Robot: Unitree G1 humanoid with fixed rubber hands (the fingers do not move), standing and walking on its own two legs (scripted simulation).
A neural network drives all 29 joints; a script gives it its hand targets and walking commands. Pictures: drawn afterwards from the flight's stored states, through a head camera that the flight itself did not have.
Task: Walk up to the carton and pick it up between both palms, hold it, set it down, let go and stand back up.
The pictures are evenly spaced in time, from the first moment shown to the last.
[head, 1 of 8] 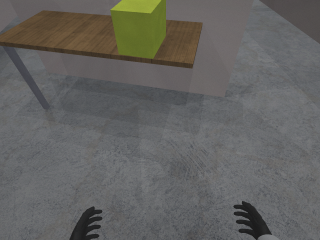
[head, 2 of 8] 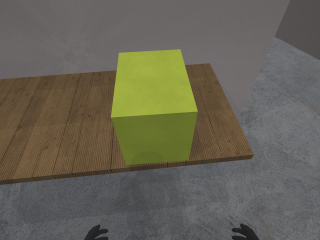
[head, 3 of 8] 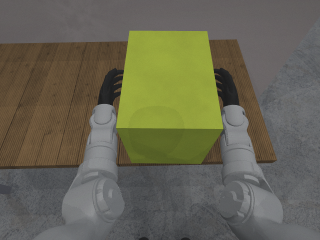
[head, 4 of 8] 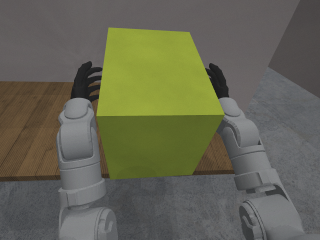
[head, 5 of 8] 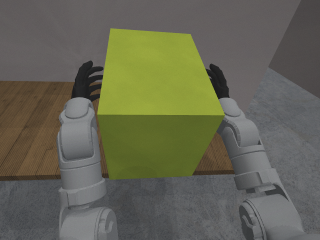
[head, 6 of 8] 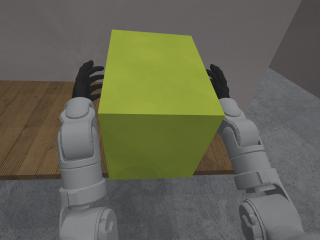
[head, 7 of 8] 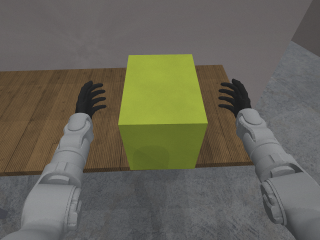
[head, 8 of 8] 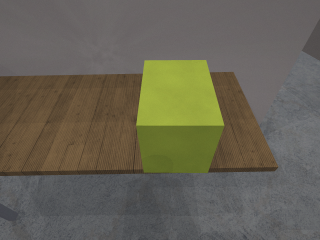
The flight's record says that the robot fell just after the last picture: no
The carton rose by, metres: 0.17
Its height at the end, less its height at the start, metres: +0.00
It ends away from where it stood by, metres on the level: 0.03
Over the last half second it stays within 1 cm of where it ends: yes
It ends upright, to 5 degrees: yes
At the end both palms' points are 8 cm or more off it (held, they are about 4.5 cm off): yes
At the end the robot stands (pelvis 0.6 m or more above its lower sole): yes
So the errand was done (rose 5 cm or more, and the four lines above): yes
